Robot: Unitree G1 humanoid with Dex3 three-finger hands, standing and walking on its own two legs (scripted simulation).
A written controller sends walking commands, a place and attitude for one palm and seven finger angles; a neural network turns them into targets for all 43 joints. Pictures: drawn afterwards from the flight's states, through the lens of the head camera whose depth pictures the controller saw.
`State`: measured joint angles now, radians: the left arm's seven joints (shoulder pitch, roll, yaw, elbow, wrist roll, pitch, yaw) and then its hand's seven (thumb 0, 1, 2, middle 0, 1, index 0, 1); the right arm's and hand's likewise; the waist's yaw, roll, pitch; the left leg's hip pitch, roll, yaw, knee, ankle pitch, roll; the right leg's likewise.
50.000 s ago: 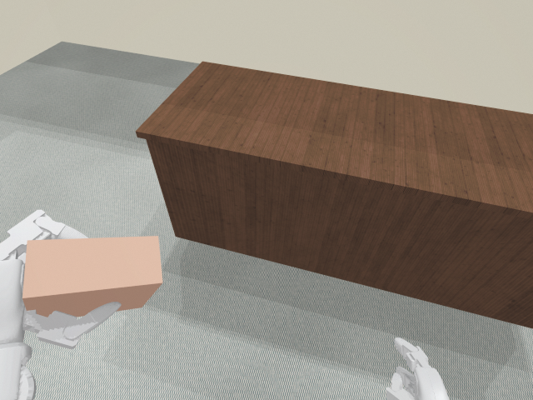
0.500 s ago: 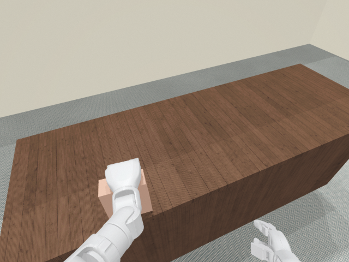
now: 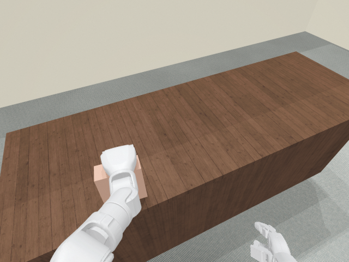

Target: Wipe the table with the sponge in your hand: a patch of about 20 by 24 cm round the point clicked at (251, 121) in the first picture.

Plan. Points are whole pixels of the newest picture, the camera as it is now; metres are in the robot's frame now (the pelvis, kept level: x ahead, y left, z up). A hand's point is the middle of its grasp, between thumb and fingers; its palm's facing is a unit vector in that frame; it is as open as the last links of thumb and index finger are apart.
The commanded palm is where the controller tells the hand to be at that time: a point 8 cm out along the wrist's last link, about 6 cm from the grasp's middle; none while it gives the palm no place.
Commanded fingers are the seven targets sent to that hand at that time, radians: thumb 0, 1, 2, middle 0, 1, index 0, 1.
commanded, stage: wipe forward along the third lane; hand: left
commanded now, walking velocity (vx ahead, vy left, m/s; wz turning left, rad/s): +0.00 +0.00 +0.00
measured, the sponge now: (123, 186) +0.33 +0.18 -0.06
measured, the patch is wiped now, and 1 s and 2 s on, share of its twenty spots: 0.80 0.90 0.95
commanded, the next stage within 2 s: wipe back along the third lane in 1.18 s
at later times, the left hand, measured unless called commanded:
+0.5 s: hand (120, 156) +0.40 +0.19 -0.01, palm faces -0.10 -0.01 -0.99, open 10.0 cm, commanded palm +0.38 +0.20 +0.02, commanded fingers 0.00 0.10 1.30 -1.20 -1.60 -1.20 -1.60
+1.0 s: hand (113, 142) +0.45 +0.23 -0.01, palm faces -0.12 -0.01 -0.99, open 10.0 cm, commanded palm +0.44 +0.23 +0.03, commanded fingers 0.00 0.10 1.30 -1.20 -1.60 -1.20 -1.60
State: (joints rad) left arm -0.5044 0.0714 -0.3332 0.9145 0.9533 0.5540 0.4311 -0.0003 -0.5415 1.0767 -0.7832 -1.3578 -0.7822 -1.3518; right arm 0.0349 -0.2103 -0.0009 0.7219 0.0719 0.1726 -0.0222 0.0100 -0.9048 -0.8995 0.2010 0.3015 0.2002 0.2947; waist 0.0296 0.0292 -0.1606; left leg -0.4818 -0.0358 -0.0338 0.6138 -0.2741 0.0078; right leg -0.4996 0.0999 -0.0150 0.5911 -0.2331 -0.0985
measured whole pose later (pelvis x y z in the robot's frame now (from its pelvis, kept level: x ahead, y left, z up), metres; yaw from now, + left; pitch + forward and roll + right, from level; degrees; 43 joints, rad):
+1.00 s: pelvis +0.00 +0.02 -0.02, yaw -1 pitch +18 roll -2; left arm -0.89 0.25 -0.14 1.28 0.96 0.46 0.44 0.01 -0.55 1.08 -0.79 -1.35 -0.79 -1.35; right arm 0.20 -0.23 0.01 0.75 0.06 0.05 0.00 0.01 -0.90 -0.90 0.20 0.30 0.20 0.29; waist -0.10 0.04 -0.19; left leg -0.74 -0.03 -0.02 0.75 -0.32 0.04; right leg -0.73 0.10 -0.02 0.67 -0.25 -0.06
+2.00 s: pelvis +0.04 +0.06 +0.00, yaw +0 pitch +14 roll -3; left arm -0.74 0.04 -0.37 1.15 0.91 0.56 0.53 0.00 -0.49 1.08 -0.70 -1.45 -0.70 -1.45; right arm 0.10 -0.20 -0.03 0.75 0.05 0.17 0.09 0.01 -0.91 -0.90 0.20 0.30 0.20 0.29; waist 0.01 0.02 -0.21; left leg -0.59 -0.07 -0.03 0.69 -0.35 0.09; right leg -0.57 0.07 -0.01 0.60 -0.28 -0.02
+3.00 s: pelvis +0.02 +0.01 +0.01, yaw +0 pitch +6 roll +0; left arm -0.35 0.04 -0.47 0.77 0.94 0.62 0.47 0.01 -0.48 1.08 -0.69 -1.46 -0.69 -1.46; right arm 0.04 -0.22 -0.01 0.69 0.08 0.23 0.06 0.01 -0.91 -0.90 0.20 0.30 0.20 0.29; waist 0.06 0.04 -0.18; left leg -0.37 -0.04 -0.03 0.57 -0.29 0.03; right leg -0.39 0.09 -0.01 0.53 -0.25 -0.08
